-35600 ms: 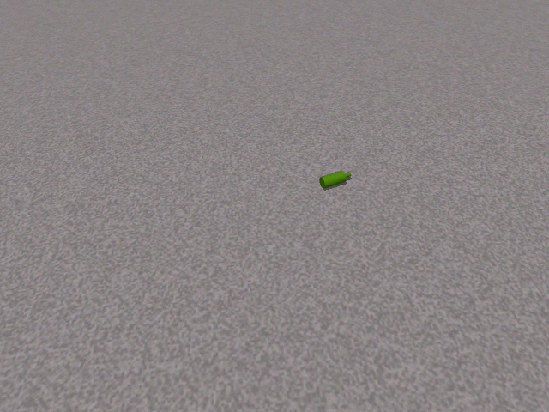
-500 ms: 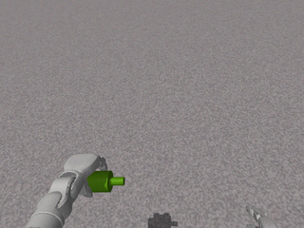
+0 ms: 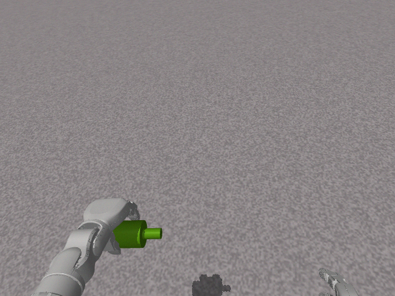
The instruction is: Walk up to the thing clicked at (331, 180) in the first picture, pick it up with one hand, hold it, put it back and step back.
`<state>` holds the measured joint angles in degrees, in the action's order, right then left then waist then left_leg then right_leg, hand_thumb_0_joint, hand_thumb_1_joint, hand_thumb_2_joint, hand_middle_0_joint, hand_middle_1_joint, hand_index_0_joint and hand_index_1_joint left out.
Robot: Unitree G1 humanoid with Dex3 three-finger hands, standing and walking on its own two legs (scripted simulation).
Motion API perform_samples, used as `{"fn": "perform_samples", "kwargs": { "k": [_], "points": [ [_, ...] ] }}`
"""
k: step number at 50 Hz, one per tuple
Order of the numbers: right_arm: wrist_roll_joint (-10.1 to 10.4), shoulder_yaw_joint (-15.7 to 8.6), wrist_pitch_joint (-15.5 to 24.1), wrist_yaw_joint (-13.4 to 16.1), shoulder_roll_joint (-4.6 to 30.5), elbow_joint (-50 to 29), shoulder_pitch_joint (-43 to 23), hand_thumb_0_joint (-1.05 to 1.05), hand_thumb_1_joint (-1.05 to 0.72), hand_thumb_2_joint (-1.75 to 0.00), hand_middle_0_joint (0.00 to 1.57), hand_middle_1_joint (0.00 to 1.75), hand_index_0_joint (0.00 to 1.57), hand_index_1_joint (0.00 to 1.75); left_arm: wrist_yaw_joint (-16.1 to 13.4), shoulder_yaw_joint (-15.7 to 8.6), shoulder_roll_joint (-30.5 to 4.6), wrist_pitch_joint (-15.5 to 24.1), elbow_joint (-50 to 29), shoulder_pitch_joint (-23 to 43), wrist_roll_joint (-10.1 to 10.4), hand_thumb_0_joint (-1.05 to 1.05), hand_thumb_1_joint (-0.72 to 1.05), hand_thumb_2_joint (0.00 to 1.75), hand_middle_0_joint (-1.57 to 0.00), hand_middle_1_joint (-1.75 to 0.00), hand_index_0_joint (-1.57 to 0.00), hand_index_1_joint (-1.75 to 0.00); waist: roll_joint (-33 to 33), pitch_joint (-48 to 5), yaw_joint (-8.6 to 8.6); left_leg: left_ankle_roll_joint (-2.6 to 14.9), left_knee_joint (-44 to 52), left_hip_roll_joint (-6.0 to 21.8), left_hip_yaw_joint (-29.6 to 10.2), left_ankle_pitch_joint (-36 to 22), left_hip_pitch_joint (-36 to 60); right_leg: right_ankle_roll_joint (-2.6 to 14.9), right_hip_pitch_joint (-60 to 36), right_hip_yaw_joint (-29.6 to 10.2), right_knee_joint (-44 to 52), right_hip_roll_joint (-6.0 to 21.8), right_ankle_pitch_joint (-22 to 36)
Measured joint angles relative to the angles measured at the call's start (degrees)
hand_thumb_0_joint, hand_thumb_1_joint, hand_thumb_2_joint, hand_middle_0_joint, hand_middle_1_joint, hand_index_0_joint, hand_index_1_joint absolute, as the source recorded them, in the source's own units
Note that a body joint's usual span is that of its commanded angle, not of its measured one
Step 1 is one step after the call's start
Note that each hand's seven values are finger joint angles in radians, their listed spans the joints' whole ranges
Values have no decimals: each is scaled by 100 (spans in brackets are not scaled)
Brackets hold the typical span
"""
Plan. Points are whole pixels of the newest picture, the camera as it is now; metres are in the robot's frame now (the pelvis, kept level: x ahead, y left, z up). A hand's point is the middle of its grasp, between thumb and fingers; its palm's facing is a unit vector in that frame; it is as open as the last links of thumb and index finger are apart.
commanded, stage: crouch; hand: left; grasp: from above
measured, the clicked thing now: (127, 234) +0.30 +0.21 -0.08
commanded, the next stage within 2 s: none
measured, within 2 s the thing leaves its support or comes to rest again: neither
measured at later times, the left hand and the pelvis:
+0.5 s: hand (121, 242) +0.29 +0.23 -0.11, palm faces -0.47 +0.03 -0.88, open 8.9 cm; pelvis -0.01 +0.00 -0.02, yaw +1 degrees
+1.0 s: hand (145, 251) +0.36 +0.24 -0.36, palm faces -0.45 +0.06 -0.89, open 8.9 cm; pelvis -0.05 +0.01 -0.22, yaw +0 degrees
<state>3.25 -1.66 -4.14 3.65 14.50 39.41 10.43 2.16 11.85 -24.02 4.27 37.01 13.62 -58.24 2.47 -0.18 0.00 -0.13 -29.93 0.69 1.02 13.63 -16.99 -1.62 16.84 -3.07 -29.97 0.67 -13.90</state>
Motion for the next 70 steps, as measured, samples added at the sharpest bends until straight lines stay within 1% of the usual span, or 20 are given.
{"fn": "perform_samples", "kwargs": {
  "k": [5,8,11,13,17,20,23,27,31,34,37,42,46,53,60,65,70],
  "points": [
    [12,-16,-11,-4,0,-41,39,2,-91,-89,20,30,20,30,96,-28,-37,12,-31,-51,56,-1,19,28,-85,-28,-86,-28,-4,-3,-26,-1,34,4,13,1,35,3,-30,-12,35,-4,5],
    [14,-21,-15,4,9,-59,65,2,-91,-90,20,30,20,30,129,34,-54,62,-53,-73,39,-1,19,27,-84,-29,-86,-28,-6,-3,-22,0,42,1,9,5,45,3,-42,-8,43,0,-1],
    [17,-19,-24,4,16,-56,63,2,-91,-90,20,30,20,30,45,4,-23,132,-2,-90,37,-1,19,27,-84,-30,-86,-29,-8,-8,-27,2,29,-2,3,15,29,0,-30,-2,34,2,-12],
    [10,-18,-33,-1,11,-55,51,2,-91,-89,20,30,20,30,-63,-9,7,168,104,-67,-16,-1,19,28,-84,-30,-86,-30,-20,-12,-40,3,-4,-5,-8,27,-16,-2,9,8,1,5,-28],
    [-29,-32,-54,-43,-12,-54,12,1,-91,-89,20,30,20,30,-376,-67,60,281,423,19,-175,-1,18,29,-84,-31,-86,-31,-77,-31,-84,1,-162,-13,-29,76,-233,-2,220,27,-163,10,-89],
    [-92,-61,-62,-104,-23,-36,0,1,-90,-89,20,30,21,30,-685,-94,97,378,783,161,-372,-1,17,30,-84,-31,-86,-31,-136,-75,-122,-4,-427,-17,-57,164,-562,1,536,50,-421,10,-183],
    [-166,-100,-44,-181,-1,6,14,1,-90,-89,20,30,21,30,-1015,-100,127,429,1220,391,-583,-1,16,31,-85,-32,-86,-31,-179,-176,-166,-9,-893,-11,-101,329,-1107,1,1047,86,-847,-3,-340],
    [-264,-198,3,-285,53,30,104,1,-91,-89,20,30,21,30,-1454,-134,163,428,1806,762,-858,-1,15,32,-85,-32,-87,-32,-208,-386,-244,-15,-1793,3,-160,656,-2113,-9,2006,129,-1686,-32,-651],
    [-356,-304,58,-341,112,75,228,1,-91,-89,20,30,21,30,-1873,-248,170,442,2269,1140,-1121,-1,15,31,-85,-32,-87,-32,-212,-601,-338,-10,-2841,16,-209,1027,-3274,-40,3131,158,-2685,-64,-1010],
    [-424,-352,111,-328,148,156,303,1,-91,-89,20,30,21,30,-2124,-354,144,433,2565,1432,-1240,-1,16,30,-85,-32,-87,-32,-184,-740,-429,3,-3597,19,-239,1278,-4138,-53,3974,173,-3411,-83,-1253],
    [-490,-365,183,-296,153,239,377,1,-91,-89,20,30,21,30,-2304,-467,95,379,2854,1735,-1271,-1,16,30,-85,-32,-87,-31,-153,-894,-534,17,-4313,15,-256,1499,-4994,-66,4817,175,-4116,-96,-1474],
    [-581,-342,279,-256,95,342,451,1,-91,-89,20,30,20,30,-2424,-676,-37,263,3107,2144,-1255,-1,17,29,-85,-31,-87,-30,-88,-1083,-707,44,-5389,7,-278,1803,-6264,-93,6071,172,-5180,-116,-1780],
    [-654,-291,357,-288,14,370,439,1,-91,-89,20,29,21,30,-2367,-821,-177,239,3242,2411,-1236,-1,17,30,-85,-31,-86,-30,-26,-1142,-833,51,-6101,-11,-305,1962,-7122,-106,6909,181,-5886,-121,-1954],
    [-747,-134,520,-426,-85,355,323,1,-91,-89,20,30,21,30,-2282,-1013,-410,441,3449,2761,-1282,-1,17,31,-85,-30,-86,-29,45,-1166,-955,46,-7119,-55,-382,2159,-8354,-118,8092,229,-6893,-116,-2189],
    [-866,-2,693,-620,-106,352,125,1,-91,-89,21,30,21,30,-2417,-1199,-626,636,3645,3077,-1459,-1,16,32,-85,-30,-87,-29,-3,-1147,-1015,-1,-7952,-91,-514,2339,-9293,-118,8974,330,-7699,-119,-2401],
    [-953,30,768,-769,-92,307,-19,1,-91,-90,20,30,21,30,-2508,-1324,-782,671,3766,3291,-1565,-1,15,34,-85,-31,-86,-30,-72,-1058,-1068,-48,-8420,-110,-603,2446,-9740,-97,9391,400,-8150,-127,-2522],
    [-1010,34,786,-886,-63,248,-120,1,-92,-90,20,29,21,30,-2541,-1398,-924,650,3835,3437,-1577,-1,15,35,-84,-31,-86,-31,-126,-923,-1106,-74,-8782,-96,-673,2529,-10037,-90,9676,451,-8482,-164,-2589]
  ]
}}
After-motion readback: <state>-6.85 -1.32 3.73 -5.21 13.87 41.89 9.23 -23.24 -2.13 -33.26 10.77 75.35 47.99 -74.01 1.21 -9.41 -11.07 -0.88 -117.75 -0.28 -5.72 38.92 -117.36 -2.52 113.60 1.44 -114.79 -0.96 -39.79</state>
